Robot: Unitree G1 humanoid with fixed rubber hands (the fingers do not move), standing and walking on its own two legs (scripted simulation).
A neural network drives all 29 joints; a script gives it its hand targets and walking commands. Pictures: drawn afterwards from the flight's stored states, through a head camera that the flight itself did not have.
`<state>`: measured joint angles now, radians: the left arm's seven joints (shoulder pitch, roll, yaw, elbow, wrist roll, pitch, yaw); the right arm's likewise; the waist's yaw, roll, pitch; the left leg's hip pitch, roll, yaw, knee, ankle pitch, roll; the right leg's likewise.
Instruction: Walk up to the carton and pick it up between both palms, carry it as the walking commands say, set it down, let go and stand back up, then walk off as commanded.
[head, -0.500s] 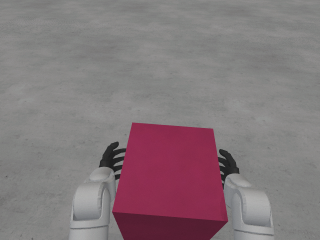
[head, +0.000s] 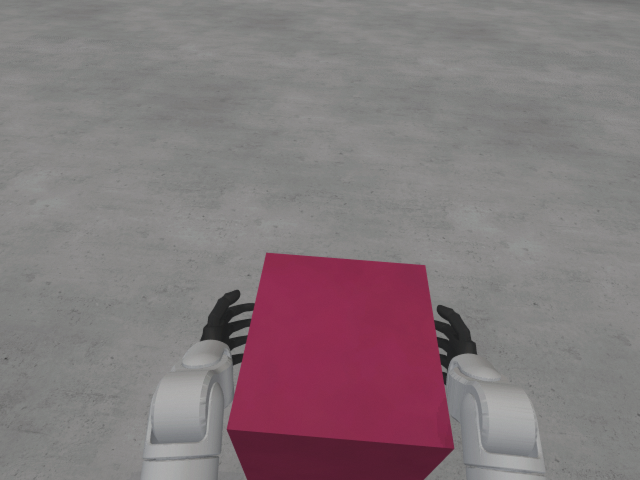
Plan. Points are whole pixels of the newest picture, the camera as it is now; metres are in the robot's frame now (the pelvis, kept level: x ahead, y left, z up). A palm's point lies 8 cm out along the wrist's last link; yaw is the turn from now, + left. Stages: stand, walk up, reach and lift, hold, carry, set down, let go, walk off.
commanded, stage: carry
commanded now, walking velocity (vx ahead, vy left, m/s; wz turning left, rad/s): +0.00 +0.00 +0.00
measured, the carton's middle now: (335, 382) +0.27 +0.00 +0.00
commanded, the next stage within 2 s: hold in 0.52 s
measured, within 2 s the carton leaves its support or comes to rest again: neither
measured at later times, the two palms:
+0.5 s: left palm (214, 348) +0.27 +0.15 +0.07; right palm (456, 362) +0.27 -0.14 +0.06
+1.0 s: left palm (233, 349) +0.28 +0.13 +0.06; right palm (467, 356) +0.29 -0.16 +0.05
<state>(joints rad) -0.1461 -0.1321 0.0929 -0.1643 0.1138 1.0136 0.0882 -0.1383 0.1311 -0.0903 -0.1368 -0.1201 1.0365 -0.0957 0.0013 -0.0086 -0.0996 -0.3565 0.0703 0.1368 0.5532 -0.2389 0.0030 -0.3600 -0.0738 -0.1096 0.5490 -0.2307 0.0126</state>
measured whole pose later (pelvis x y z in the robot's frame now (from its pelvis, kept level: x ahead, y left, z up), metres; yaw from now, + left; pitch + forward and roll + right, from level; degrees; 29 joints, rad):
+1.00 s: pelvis +0.00 -0.03 +0.00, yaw +2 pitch -8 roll +1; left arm -0.30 -0.16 0.26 0.28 0.24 0.74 0.00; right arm -0.29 0.16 -0.22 0.29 -0.26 0.77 -0.03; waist 0.00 -0.01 0.01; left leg -0.12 0.03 0.03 0.48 -0.22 -0.02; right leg -0.14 0.00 0.01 0.54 -0.26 -0.02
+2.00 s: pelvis +0.00 -0.02 -0.03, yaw +1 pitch +17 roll +1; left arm -0.42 -0.19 0.36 0.50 0.27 0.24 0.02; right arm -0.42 0.15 -0.38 0.52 -0.28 0.27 0.01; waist -0.03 0.00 -0.02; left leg -0.79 -0.02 -0.04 0.78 -0.30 -0.01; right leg -0.79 0.01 0.04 0.80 -0.31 0.00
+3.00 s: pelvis -0.04 -0.02 -0.19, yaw +2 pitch +40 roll +0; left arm -0.75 -0.10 0.38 0.58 0.15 0.24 0.09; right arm -0.76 0.05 -0.38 0.63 -0.16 0.25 -0.05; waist -0.03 0.01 -0.19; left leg -1.71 -0.04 -0.05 1.52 -0.51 -0.03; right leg -1.71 0.04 0.03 1.52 -0.52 0.01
